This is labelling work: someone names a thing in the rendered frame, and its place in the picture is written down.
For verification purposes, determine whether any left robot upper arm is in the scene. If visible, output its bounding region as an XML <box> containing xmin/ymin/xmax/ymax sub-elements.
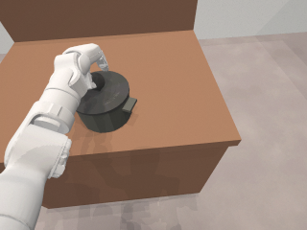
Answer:
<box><xmin>0</xmin><ymin>124</ymin><xmax>72</xmax><ymax>230</ymax></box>

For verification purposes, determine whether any table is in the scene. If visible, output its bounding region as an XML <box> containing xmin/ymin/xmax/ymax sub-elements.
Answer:
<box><xmin>0</xmin><ymin>0</ymin><xmax>242</xmax><ymax>209</ymax></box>

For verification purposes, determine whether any knob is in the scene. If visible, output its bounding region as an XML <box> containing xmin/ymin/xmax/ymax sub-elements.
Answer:
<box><xmin>90</xmin><ymin>72</ymin><xmax>106</xmax><ymax>91</ymax></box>

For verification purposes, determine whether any lid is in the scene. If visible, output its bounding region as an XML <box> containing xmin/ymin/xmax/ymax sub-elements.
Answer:
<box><xmin>76</xmin><ymin>70</ymin><xmax>130</xmax><ymax>116</ymax></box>

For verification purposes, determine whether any robot left hand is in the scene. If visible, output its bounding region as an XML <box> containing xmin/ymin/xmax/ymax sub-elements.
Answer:
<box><xmin>62</xmin><ymin>43</ymin><xmax>109</xmax><ymax>90</ymax></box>

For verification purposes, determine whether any pot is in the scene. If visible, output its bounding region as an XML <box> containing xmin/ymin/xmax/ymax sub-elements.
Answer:
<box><xmin>77</xmin><ymin>95</ymin><xmax>137</xmax><ymax>133</ymax></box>

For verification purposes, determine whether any left robot forearm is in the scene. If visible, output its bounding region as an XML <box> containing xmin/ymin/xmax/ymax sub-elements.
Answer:
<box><xmin>4</xmin><ymin>49</ymin><xmax>91</xmax><ymax>168</ymax></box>

